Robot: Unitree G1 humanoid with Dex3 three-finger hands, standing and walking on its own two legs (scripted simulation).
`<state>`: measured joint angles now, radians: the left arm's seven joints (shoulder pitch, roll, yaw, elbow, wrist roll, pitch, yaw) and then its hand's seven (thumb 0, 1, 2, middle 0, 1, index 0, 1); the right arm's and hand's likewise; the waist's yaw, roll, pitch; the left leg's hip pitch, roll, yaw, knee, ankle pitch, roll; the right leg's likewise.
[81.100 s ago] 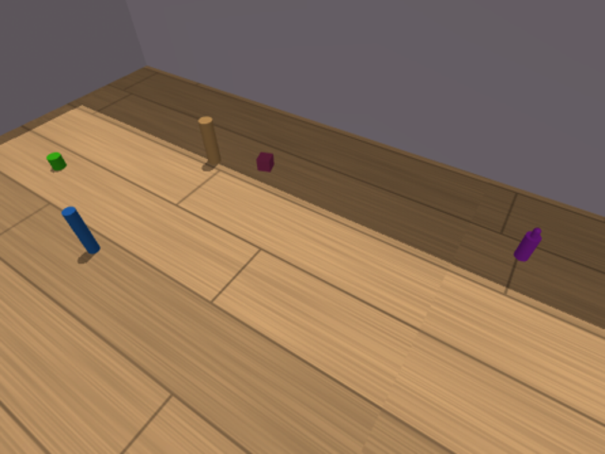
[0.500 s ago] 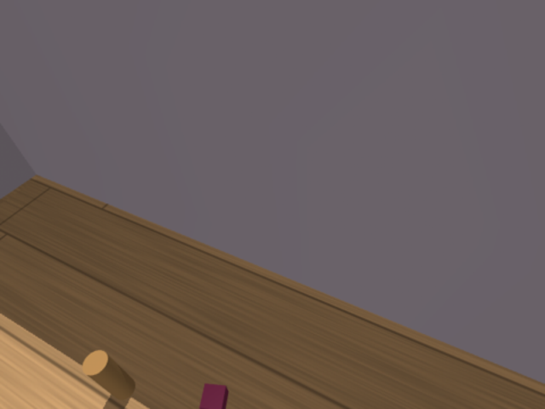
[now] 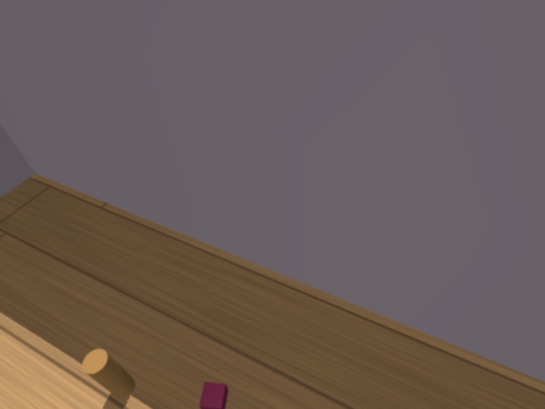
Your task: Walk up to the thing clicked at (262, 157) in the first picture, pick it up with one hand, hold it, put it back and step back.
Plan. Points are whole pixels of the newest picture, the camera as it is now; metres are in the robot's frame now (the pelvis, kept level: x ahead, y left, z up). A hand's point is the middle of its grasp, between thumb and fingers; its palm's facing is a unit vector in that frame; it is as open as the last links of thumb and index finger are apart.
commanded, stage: stand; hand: left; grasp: from above
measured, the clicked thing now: (214, 397) +0.36 +0.24 -0.75
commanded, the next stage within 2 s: step back in 0.22 s
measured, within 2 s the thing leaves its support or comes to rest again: neither
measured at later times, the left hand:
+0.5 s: hand out of the picture +0.08 +0.28 -0.17, palm faces -0.06 -0.92 -0.39, open 7.4 cm
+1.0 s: hand out of the picture -0.01 +0.28 -0.18, palm faces -0.13 -0.91 -0.39, open 7.4 cm
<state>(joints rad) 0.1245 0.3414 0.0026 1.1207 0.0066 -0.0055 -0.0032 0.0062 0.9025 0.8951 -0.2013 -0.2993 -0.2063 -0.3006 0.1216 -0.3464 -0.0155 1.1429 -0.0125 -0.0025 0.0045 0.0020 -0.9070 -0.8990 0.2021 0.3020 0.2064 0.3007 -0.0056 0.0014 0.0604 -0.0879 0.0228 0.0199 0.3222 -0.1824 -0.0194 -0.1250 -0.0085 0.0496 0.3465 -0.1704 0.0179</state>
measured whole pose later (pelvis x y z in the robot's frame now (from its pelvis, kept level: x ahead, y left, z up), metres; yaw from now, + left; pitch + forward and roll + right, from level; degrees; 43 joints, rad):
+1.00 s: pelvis -0.15 +0.02 -0.03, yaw -6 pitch -3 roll -2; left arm 0.12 0.38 0.08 0.85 0.03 0.05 0.00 0.01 0.90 0.90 -0.20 -0.30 -0.21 -0.30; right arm 0.15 -0.40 -0.04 0.86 -0.01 0.04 -0.02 0.00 -0.90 -0.90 0.21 0.30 0.21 0.30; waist -0.02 0.02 0.21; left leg -0.40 0.08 0.03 0.73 -0.29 0.00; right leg -0.25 0.06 0.05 0.65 -0.36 0.00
